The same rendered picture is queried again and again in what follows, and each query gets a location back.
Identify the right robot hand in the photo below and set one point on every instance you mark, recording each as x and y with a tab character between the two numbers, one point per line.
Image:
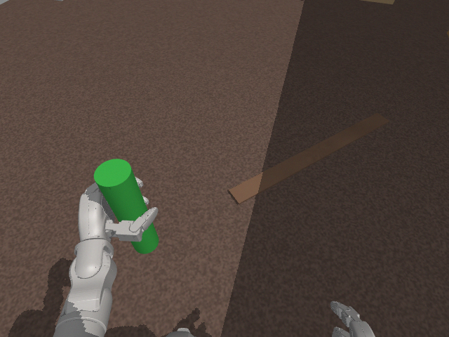
351	319

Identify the left robot arm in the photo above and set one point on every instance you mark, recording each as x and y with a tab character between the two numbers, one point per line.
88	305

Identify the left robot hand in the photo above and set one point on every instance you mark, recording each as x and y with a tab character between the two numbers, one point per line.
96	218

